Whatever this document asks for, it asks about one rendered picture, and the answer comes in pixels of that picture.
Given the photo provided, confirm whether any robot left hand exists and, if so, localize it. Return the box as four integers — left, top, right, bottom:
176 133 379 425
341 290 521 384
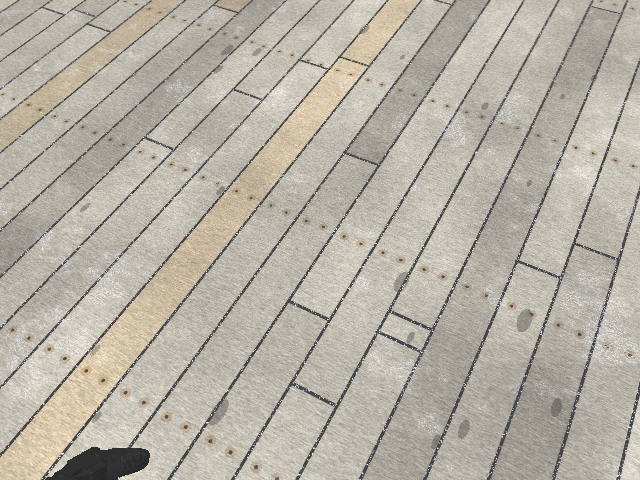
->
45 447 150 480

